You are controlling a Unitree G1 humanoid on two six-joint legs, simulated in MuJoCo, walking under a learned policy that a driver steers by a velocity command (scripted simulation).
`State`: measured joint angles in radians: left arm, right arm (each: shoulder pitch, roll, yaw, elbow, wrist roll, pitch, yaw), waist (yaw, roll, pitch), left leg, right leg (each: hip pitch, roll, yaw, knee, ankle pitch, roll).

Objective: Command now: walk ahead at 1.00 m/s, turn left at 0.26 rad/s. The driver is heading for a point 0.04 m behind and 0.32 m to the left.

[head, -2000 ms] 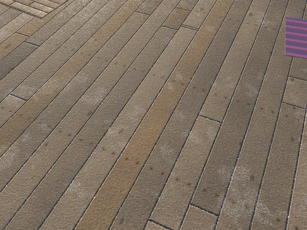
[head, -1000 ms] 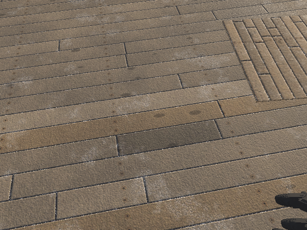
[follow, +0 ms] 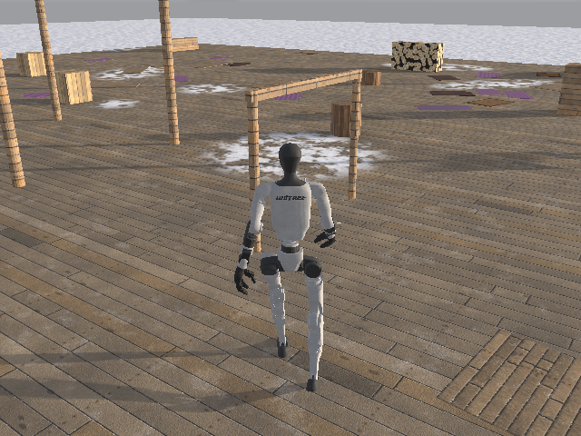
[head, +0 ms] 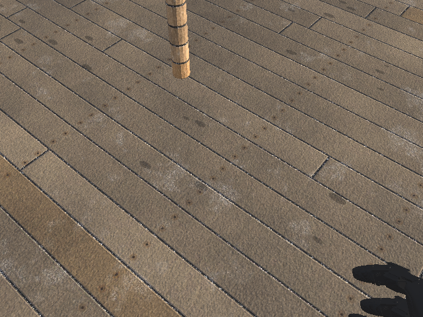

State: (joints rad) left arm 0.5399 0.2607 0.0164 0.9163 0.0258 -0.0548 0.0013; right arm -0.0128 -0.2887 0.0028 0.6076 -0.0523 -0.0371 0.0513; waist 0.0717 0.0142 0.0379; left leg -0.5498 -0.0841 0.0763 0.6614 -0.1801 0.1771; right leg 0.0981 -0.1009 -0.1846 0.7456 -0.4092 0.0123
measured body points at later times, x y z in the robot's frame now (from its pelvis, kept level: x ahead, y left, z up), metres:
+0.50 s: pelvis +0.36 -0.04 +0.01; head +0.42 -0.02 +0.46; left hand +0.55 +0.23 -0.07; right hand +0.49 -0.31 -0.10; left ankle +0.23 +0.07 -0.59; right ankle +0.52 -0.11 -0.70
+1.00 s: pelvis +0.42 +0.02 +0.04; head +0.44 +0.08 +0.48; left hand +0.41 +0.37 -0.07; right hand +0.72 -0.13 -0.03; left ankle +0.40 +0.10 -0.70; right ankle +0.54 -0.10 -0.63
